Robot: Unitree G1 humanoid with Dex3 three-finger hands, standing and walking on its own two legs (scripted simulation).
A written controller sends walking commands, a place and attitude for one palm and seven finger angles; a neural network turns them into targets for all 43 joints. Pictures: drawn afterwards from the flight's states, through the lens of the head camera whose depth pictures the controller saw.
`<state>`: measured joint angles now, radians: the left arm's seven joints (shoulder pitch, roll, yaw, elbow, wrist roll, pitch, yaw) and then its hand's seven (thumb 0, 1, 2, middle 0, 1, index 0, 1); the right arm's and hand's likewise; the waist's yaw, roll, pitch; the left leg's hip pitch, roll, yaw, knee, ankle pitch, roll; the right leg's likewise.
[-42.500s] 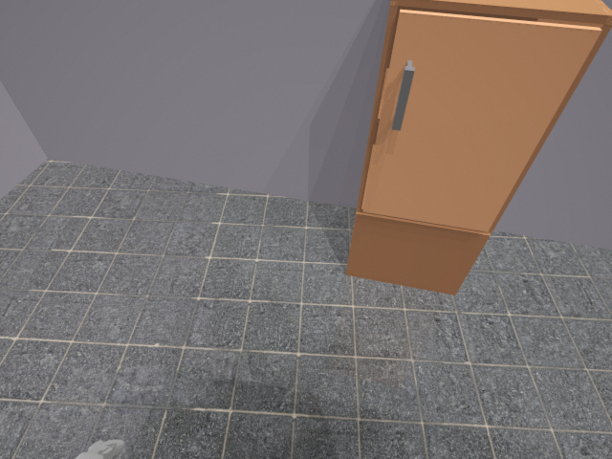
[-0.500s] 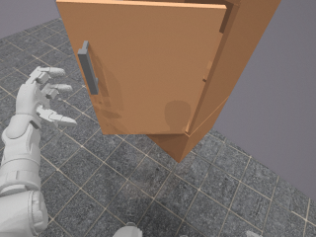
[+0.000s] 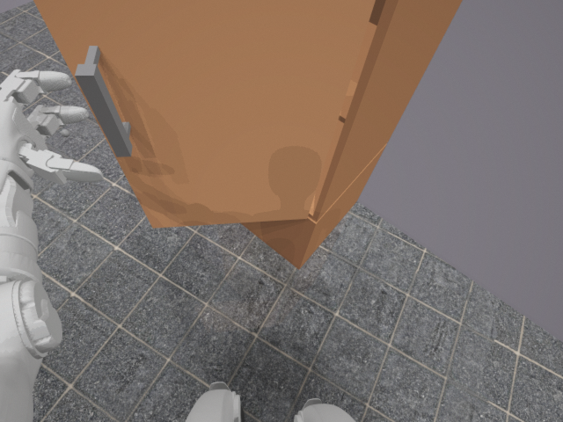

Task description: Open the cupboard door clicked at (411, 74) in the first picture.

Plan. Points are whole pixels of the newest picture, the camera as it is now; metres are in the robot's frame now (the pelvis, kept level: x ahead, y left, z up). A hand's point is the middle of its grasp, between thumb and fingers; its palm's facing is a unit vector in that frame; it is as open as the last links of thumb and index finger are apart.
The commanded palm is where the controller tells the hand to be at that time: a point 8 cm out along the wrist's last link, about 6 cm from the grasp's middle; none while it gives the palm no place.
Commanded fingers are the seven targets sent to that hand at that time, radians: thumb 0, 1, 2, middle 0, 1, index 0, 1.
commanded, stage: move the hooked fingers beside the handle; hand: left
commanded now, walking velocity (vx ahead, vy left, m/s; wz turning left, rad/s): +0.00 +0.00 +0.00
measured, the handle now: (109, 105) +0.53 +0.23 +0.10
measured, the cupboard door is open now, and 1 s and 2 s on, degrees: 46 45 45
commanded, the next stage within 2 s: none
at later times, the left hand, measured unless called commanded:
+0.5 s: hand (46, 137) +0.48 +0.30 +0.09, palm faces +0.10 -0.99 +0.03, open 14.0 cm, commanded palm +0.46 +0.34 +0.10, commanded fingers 0.00 -0.50 0.30 -0.30 -1.20 -0.30 -1.20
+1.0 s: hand (56, 125) +0.48 +0.28 +0.11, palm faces +0.09 -1.00 +0.01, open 14.0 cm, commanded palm +0.46 +0.32 +0.09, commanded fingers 0.00 -0.50 0.30 -0.30 -1.20 -0.30 -1.20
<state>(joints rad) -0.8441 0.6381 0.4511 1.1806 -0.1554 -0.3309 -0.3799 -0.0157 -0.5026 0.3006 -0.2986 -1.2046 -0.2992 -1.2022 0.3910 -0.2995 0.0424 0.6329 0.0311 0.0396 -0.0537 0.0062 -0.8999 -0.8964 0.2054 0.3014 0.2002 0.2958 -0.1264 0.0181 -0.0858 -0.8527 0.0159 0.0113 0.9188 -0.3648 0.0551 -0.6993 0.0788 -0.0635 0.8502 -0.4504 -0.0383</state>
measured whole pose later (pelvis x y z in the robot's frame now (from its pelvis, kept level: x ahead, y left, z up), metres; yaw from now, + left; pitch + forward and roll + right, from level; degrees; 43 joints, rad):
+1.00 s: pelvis -0.01 +0.02 -0.01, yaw -1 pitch +18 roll -5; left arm -0.89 0.64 0.45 1.19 -0.13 -0.36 -0.34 -0.02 -0.50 0.30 -0.30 -1.20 -0.30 -1.20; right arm 0.40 -0.28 0.06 0.62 0.02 0.08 -0.03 0.00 -0.90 -0.90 0.21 0.30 0.20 0.30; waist -0.14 0.02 -0.10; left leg -0.91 0.01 0.01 0.96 -0.37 0.08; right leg -0.74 0.07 -0.06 0.87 -0.45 -0.01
